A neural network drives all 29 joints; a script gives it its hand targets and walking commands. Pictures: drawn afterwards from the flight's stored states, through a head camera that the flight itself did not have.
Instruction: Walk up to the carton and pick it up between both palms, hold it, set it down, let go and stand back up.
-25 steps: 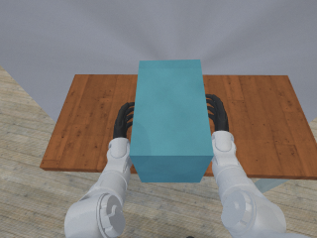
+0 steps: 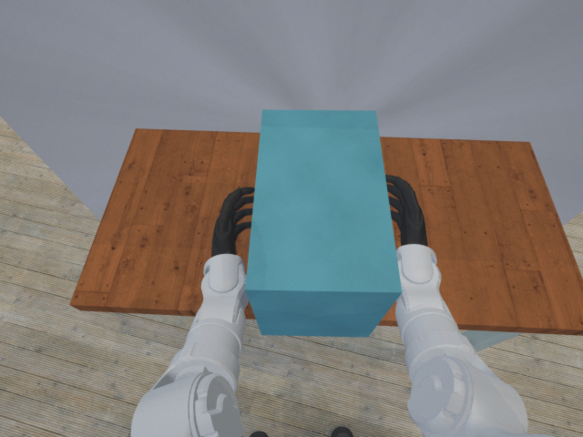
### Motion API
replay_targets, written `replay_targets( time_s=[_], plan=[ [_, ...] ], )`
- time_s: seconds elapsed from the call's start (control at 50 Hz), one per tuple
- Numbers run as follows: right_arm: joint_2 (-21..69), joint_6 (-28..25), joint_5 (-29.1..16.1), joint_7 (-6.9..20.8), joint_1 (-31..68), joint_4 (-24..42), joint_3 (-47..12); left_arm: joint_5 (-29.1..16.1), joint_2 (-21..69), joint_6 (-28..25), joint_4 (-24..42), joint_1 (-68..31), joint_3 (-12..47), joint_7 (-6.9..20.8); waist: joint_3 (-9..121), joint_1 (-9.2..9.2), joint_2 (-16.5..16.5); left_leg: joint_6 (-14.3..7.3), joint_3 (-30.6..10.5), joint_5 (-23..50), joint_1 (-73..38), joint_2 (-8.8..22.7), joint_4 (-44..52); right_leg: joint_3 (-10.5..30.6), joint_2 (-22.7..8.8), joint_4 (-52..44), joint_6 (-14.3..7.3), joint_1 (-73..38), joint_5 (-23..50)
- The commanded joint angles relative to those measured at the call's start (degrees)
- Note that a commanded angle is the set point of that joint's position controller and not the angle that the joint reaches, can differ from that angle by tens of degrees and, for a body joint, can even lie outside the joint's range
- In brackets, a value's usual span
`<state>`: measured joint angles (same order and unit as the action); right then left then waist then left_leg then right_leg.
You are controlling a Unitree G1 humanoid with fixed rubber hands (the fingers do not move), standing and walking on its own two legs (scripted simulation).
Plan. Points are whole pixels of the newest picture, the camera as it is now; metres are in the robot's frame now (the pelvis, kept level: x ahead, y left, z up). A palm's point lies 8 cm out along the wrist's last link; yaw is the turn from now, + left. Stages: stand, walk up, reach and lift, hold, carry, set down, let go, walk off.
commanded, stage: reach and lift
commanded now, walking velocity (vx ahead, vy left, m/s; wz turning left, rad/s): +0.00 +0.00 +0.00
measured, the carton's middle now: (316, 226) +0.42 -0.01 -0.03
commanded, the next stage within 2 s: none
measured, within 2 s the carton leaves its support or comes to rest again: leaves its support in 0.66 s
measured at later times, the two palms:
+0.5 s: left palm (226, 247) +0.37 +0.12 -0.01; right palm (408, 232) +0.39 -0.14 +0.01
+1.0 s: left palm (213, 244) +0.37 +0.14 +0.01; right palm (402, 220) +0.39 -0.12 +0.04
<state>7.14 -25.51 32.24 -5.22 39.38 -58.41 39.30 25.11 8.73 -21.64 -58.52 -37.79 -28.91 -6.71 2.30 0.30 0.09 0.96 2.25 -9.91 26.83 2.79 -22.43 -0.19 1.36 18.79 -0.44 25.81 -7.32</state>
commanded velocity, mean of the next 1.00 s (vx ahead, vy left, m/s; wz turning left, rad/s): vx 0.00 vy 0.00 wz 0.00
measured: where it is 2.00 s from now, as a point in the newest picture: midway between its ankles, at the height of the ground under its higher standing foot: outside the picture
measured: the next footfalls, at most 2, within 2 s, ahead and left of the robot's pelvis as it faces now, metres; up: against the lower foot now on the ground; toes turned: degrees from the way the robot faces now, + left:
none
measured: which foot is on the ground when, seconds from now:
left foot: down 0.00-1.00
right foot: down 0.00-1.00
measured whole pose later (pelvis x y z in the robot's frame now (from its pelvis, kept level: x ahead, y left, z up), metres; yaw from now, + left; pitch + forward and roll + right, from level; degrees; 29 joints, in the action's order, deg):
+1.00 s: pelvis -0.01 -0.01 +0.00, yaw +3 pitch +15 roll -2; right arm 4.3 -29.1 20.4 -10.1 42.3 -67.9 28.0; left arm 13.2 2.9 -22.9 -63.5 -38.2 -18.5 -8.7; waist 8.1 -1.3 0.9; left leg 2.2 -1.6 -9.3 30.9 3.1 -24.6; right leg -4.0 1.8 19.7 -1.5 27.8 -7.3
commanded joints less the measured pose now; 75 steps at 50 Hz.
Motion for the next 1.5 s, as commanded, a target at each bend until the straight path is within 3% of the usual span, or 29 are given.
replay_targets(
  time_s=[0.0, 0.06, 0.08, 0.1, 0.12, 0.2, 0.28, 0.32, 0.4, 0.5, 0.52, 0.54, 0.7, 0.76, 0.9, 0.92, 0.98, 1.1, 1.16, 1.18, 1.22, 1.24, 1.3, 1.32, 1.34, 1.36, 1.38, 1.42, 1.48],
  plan=[
    [30.1, -2.0, 3.6, 7.1, 22.8, -6.9, -19.0, 3.2, 26.6, -0.4, 0.9, -26.7, 13.3, 4.2, 35.8, -0.19, -1.2, 1.2, 4.7, 20.1, -10.8, -1.4, 0.2, -4.2, 0.7, 4.0, 1.2, -20.7, 27.6],
    [30.2, -2.3, 2.6, 7.0, 24.4, -3.9, -21.0, 3.1, 27.0, 0.2, -0.5, -24.5, 11.9, 4.4, 34.2, 2.32, 0.9, 0.2, 5.2, 17.6, -7.4, -1.7, 1.8, -3.5, 0.3, 3.4, 1.5, -24.4, 27.6],
    [31.7, -2.3, 3.3, 6.7, 24.4, -3.8, -21.6, 2.4, 27.3, -0.8, 0.7, -27.7, 12.8, 4.5, 35.1, 1.32, 3.3, 0.0, 5.1, 17.1, -6.8, -2.1, 1.3, -3.2, 0.4, 3.9, 2.4, -25.5, 29.5],
    [31.3, -2.9, 2.2, 6.9, 25.8, -2.0, -23.1, 3.2, 27.8, -0.8, 0.1, -25.7, 12.3, 4.6, 36.4, 3.12, 2.0, 0.3, 5.1, 16.8, -5.3, -2.3, 2.0, -2.7, 0.2, 4.3, 1.9, -28.5, 30.0],
    [30.8, -2.5, 2.8, 6.7, 24.8, -4.0, -21.1, 2.5, 26.2, -0.8, -0.6, -27.0, 12.5, 4.9, 34.4, 1.61, 2.9, -0.2, 5.0, 14.1, -5.1, -1.9, 3.0, -3.5, 0.2, 4.0, 2.0, -27.2, 26.8],
    [30.7, -2.8, 3.5, 6.7, 25.0, -4.1, -21.0, 2.7, 26.2, -1.5, 0.2, -27.9, 11.9, 5.0, 35.9, 1.30, 1.4, -0.4, 5.1, 13.7, -5.7, -1.9, 3.0, -3.3, -0.1, 3.2, 1.8, -24.5, 24.9],
    [29.4, -5.3, 3.0, 6.3, 26.4, -1.4, -23.2, 2.7, 27.7, -2.1, 0.4, -25.4, 13.6, 4.2, 41.6, 3.45, 0.4, 0.5, 4.8, 19.2, -7.1, -1.7, 2.0, -3.6, 0.7, 4.2, 0.7, -24.9, 28.3],
    [29.7, -5.5, 3.4, 5.9, 25.8, -4.3, -21.9, 1.5, 28.4, -3.3, 3.2, -30.3, 17.0, 4.2, 40.3, 0.24, -0.7, 1.4, 3.7, 21.1, -8.1, -1.3, 1.1, -4.3, 0.8, 4.8, 0.9, -25.6, 31.3],
    [32.5, -7.3, 2.7, 5.4, 26.6, -2.6, -24.4, 1.3, 29.6, -4.1, 3.1, -28.8, 18.0, 4.1, 46.8, 1.70, 0.0, 0.6, 4.5, 19.9, -6.2, -2.1, 0.6, -3.8, 0.4, 5.6, 1.5, -28.0, 35.6],
    [32.0, -8.7, 2.0, 5.0, 29.3, -3.7, -25.3, -0.2, 30.0, -5.0, 1.1, -32.8, 19.9, 4.5, 45.9, 0.34, 0.8, 0.5, 3.4, 16.6, -5.0, -2.2, 0.7, -3.8, -0.3, 5.9, 2.2, -27.6, 35.8],
    [31.6, -8.5, 1.6, 5.2, 30.0, -3.8, -25.4, 0.2, 29.2, -4.8, -1.0, -30.1, 18.9, 4.5, 44.8, 2.33, 1.1, 0.5, 3.3, 16.6, -3.4, -2.0, 1.1, -4.0, 0.0, 6.3, 1.6, -28.3, 35.1],
    [31.2, -8.6, 2.2, 4.8, 28.1, -6.0, -24.9, -0.3, 30.6, -5.1, 1.3, -34.1, 19.8, 4.2, 46.3, -0.26, 0.3, 1.0, 3.6, 16.8, -3.9, -2.1, 1.4, -4.6, 0.1, 6.0, 1.9, -28.1, 35.9],
    [31.5, -8.8, 0.2, 4.3, 30.0, -7.7, -26.5, -3.1, 30.8, -5.4, 2.0, -37.3, 22.9, 4.2, 48.4, -0.57, -1.2, 1.3, 2.4, 16.2, -4.7, -2.2, -0.3, -4.6, -0.1, 6.0, 1.6, -25.6, 35.6],
    [33.8, -9.1, -1.7, 3.6, 30.3, -9.5, -30.4, -4.8, 30.4, -6.3, 3.4, -37.4, 25.6, 4.6, 50.9, -1.10, 1.0, 1.2, 1.7, 18.2, -4.0, -2.7, -1.4, -3.7, -0.6, 8.8, 3.0, -30.0, 43.6],
    [32.7, -8.2, -4.2, 3.3, 32.3, -8.3, -31.4, -7.3, 32.6, -5.6, 5.6, -42.1, 28.6, 4.1, 51.1, -2.56, -3.5, 2.1, 0.9, 17.2, -6.2, -2.3, -1.7, -4.7, 0.2, 7.2, 1.8, -25.9, 36.6],
    [33.3, -8.2, -4.3, 3.3, 35.0, -8.6, -31.1, -7.5, 33.3, -5.4, 2.1, -42.0, 28.6, 4.4, 47.9, -2.68, -1.6, 1.8, 0.6, 17.7, -6.8, -2.8, -2.2, -4.4, 0.1, 6.9, 1.6, -24.9, 36.3],
    [32.2, -7.5, -5.3, 4.3, 35.8, -8.6, -31.2, -6.5, 33.4, -4.9, 3.5, -44.8, 27.5, 4.0, 46.9, -2.46, -5.1, 2.0, 0.6, 14.2, -8.7, -2.3, -1.1, -4.9, 0.5, 5.6, 1.2, -21.6, 27.6],
    [32.7, -4.4, -9.4, 4.3, 35.8, -6.4, -35.4, -8.3, 32.9, -2.5, 3.2, -41.8, 28.5, 4.4, 44.9, -0.77, -1.3, 1.2, 0.3, 13.4, -9.8, -2.7, -0.7, -3.9, 0.3, 4.7, 0.9, -24.7, 27.6],
    [31.6, -0.1, -10.6, 3.8, 32.6, -7.1, -34.8, -7.3, 29.9, 0.4, -1.9, -40.6, 25.0, 5.6, 36.0, -1.43, -1.1, 0.2, 1.2, 7.8, -10.2, -2.8, 1.2, -3.4, -0.1, 2.4, 0.9, -23.7, 18.9],
    [33.4, -0.4, -11.5, 4.2, 35.5, -5.3, -34.8, -7.3, 31.5, -0.3, 4.2, -45.7, 26.6, 5.1, 38.0, -1.96, -2.1, 0.3, 0.4, 8.6, -11.5, -2.4, 1.4, -3.3, 0.2, 3.0, 1.0, -23.2, 18.8],
    [32.8, 0.7, -12.7, 4.7, 36.1, -4.7, -37.1, -7.8, 31.2, 0.3, 6.1, -47.2, 26.7, 4.9, 38.4, -0.50, -3.4, 1.0, 0.2, 9.6, -11.0, -2.6, 1.7, -3.8, 0.5, 3.2, 0.7, -24.0, 18.5],
    [33.6, 2.9, -14.1, 4.3, 33.1, -4.5, -39.2, -9.3, 30.8, 1.6, 6.3, -45.5, 27.6, 5.1, 39.1, -0.69, -0.6, 0.0, 0.6, 10.0, -12.4, -2.7, 1.6, -3.2, 0.5, 2.6, 1.2, -25.7, 21.0],
    [34.5, 4.9, -15.7, 4.6, 37.0, -0.3, -39.2, -9.2, 30.7, 3.5, 6.7, -47.2, 26.4, 5.1, 35.2, -0.97, -2.1, -0.1, 0.9, 6.3, -12.1, -2.8, 2.3, -2.6, 0.4, 1.9, 0.8, -24.2, 14.3],
    [36.2, 5.7, -17.5, 4.2, 38.5, 4.0, -42.7, -11.3, 31.3, 4.3, 8.5, -48.2, 29.1, 5.1, 38.2, -0.70, -0.6, 0.0, 1.0, 6.9, -13.7, -3.0, 2.4, -2.4, 0.5, 1.2, 0.9, -25.0, 14.9],
    [36.2, 5.7, -18.1, 4.4, 37.9, 5.8, -43.9, -12.6, 34.4, 4.6, 12.5, -48.7, 32.8, 4.7, 41.6, -1.95, -3.3, 0.8, -0.1, 9.9, -16.7, -2.8, 1.5, -3.2, 1.1, 1.8, 0.5, -23.5, 16.9],
    [37.0, 6.3, -19.1, 4.7, 39.1, 7.1, -45.9, -13.6, 34.3, 4.2, 13.3, -50.8, 32.2, 4.1, 45.2, -0.53, -2.1, 0.5, 0.1, 10.2, -16.9, -2.8, 1.1, -2.9, 1.3, 1.7, 0.7, -22.8, 15.6],
    [36.7, 7.3, -19.7, 4.6, 39.1, 6.1, -45.3, -13.6, 33.9, 4.5, 16.9, -53.3, 34.2, 3.8, 44.7, -1.70, -4.3, 1.5, -0.2, 12.0, -18.2, -2.7, 0.8, -2.9, 2.0, 1.6, 0.3, -22.3, 15.1],
    [38.9, 10.6, -22.8, 3.5, 36.2, 8.9, -49.9, -16.1, 33.8, 6.3, 18.6, -51.9, 37.1, 4.1, 44.1, -2.80, -0.9, 1.0, -0.4, 11.8, -17.5, -3.7, -0.4, -1.6, 1.2, 1.5, 1.1, -25.2, 17.3],
    [37.1, 15.6, -26.6, 3.1, 33.6, 9.7, -51.4, -16.2, 33.9, 11.7, 22.4, -47.7, 38.2, 4.2, 37.7, -2.60, -2.9, 1.1, -0.9, 9.5, -19.4, -3.1, 0.7, -2.0, 1.6, 0.3, 0.8, -22.9, 11.4]
  ],
)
